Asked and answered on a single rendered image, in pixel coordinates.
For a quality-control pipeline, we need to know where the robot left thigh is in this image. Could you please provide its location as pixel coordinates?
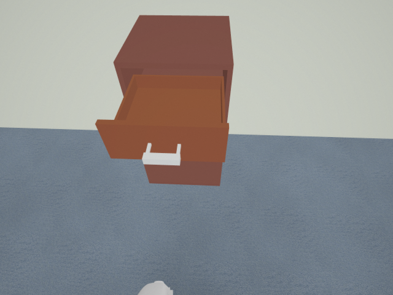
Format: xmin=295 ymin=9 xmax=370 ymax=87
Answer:
xmin=138 ymin=283 xmax=173 ymax=295

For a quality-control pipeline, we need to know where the cabinet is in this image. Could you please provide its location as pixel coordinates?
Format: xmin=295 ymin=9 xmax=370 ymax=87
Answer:
xmin=114 ymin=15 xmax=234 ymax=186

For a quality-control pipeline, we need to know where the handle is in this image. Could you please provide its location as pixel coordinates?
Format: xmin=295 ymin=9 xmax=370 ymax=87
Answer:
xmin=142 ymin=143 xmax=181 ymax=165

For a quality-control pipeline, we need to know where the drawer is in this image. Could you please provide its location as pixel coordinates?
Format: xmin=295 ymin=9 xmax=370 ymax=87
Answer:
xmin=95 ymin=74 xmax=229 ymax=162

